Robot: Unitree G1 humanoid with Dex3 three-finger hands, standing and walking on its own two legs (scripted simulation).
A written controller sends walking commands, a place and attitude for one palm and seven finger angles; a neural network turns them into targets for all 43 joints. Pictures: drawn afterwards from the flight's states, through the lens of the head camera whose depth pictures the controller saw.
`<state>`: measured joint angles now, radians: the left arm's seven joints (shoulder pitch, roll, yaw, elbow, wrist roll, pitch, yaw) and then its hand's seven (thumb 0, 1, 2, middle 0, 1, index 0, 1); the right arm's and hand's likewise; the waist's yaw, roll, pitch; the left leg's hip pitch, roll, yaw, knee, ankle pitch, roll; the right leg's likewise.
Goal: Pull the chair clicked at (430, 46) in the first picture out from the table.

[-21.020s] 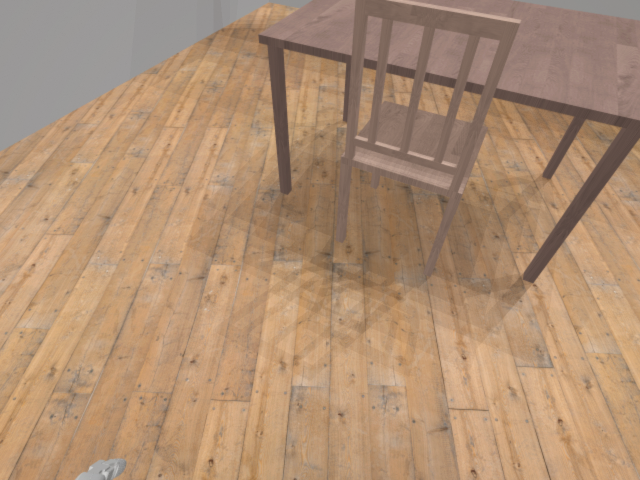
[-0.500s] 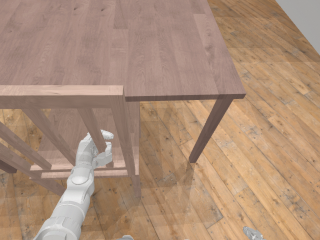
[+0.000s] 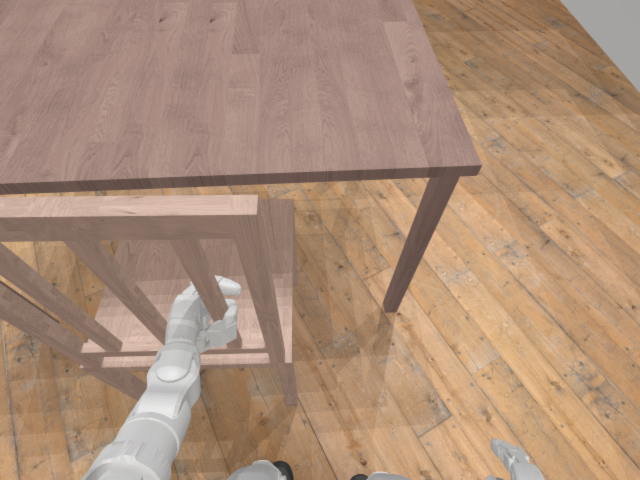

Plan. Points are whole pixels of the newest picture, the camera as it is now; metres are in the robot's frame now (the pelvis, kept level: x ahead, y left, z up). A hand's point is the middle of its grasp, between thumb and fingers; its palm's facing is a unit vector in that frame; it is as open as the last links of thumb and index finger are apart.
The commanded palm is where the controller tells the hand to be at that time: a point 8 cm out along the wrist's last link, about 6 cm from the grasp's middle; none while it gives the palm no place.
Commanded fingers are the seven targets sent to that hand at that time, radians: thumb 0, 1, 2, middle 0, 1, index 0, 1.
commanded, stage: step backward, pulling the chair out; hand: left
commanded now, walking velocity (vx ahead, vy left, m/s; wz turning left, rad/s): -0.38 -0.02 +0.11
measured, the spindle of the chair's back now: (138, 304) +0.35 +0.27 -0.06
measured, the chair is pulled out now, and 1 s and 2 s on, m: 0.11 0.17 0.29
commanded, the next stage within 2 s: none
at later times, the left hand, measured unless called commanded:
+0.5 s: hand (234, 353) +0.28 +0.12 -0.07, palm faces -0.03 -0.99 -0.16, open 5.4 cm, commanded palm +0.27 +0.18 -0.06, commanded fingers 0.00 0.90 0.90 -0.50 -1.45 -0.50 -1.45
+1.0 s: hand (234, 365) +0.27 +0.12 -0.07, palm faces -0.04 -0.99 -0.16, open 5.5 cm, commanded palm +0.25 +0.17 -0.06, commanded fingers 0.00 0.90 0.90 -0.50 -1.45 -0.50 -1.45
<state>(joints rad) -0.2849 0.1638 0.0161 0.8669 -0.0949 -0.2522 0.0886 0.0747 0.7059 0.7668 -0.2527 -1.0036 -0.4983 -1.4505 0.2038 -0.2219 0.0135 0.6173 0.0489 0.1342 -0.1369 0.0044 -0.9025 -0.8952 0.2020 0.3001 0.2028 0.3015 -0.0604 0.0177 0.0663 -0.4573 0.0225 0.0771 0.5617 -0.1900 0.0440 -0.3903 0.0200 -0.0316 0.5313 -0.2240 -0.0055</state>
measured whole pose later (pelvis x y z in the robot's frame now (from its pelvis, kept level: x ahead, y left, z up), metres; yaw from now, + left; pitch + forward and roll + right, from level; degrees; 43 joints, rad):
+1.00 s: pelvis -0.06 +0.01 +0.00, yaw +3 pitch +3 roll +0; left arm -0.36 0.11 -0.07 0.85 -0.03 -0.18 0.10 0.06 0.65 0.80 -0.28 -1.17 -0.50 -1.45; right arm 0.18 -0.29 -0.02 0.71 0.02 0.05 -0.14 0.01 -0.90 -0.90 0.20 0.30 0.20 0.30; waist -0.05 0.01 0.13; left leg -0.34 0.01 -0.04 0.58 -0.27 -0.03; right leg -0.43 -0.09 -0.05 0.59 -0.19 0.04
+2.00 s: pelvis -0.19 -0.01 +0.00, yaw +0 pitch +2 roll -2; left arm -0.32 0.15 0.01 0.81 -0.06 -0.20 0.07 0.09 0.63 0.81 -0.32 -1.15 -0.50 -1.45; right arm 0.17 -0.19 0.00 0.66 0.00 0.04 -0.07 0.00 -0.90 -0.90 0.20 0.30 0.20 0.30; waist -0.03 0.07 0.19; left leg -0.39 0.09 -0.03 0.55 -0.19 -0.05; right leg -0.28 0.03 -0.04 0.49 -0.23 -0.01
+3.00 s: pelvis -0.39 -0.01 +0.00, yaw +2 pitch +1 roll +0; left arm -0.37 0.09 -0.09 0.90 -0.04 -0.19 0.05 0.10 0.64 0.79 -0.32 -1.24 -0.50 -1.45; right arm 0.23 -0.20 -0.01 0.68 0.01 0.05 -0.07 0.00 -0.90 -0.90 0.20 0.30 0.20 0.30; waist -0.01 0.06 0.15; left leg -0.28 0.09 0.03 0.55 -0.28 -0.06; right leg -0.29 0.00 -0.05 0.52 -0.25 -0.02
